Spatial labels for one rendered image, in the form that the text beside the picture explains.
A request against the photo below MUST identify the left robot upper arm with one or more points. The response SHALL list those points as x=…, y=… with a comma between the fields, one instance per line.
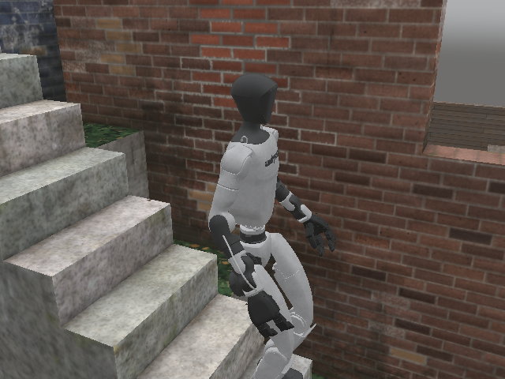
x=273, y=131

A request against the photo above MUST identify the robot left forearm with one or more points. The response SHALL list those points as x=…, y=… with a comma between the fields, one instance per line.
x=291, y=203

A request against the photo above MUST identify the right robot hand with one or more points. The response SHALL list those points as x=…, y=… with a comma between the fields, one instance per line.
x=263, y=308

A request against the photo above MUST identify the right robot upper arm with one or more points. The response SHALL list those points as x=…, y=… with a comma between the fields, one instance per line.
x=234, y=167

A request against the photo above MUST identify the robot head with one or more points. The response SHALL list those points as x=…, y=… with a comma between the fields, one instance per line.
x=254, y=95

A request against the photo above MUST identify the robot right forearm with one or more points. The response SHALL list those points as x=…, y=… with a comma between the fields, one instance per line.
x=219, y=227

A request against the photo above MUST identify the left robot hand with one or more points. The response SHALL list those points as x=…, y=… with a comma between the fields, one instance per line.
x=313, y=227

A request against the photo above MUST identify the robot right shin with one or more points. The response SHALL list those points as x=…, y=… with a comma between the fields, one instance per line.
x=272, y=365

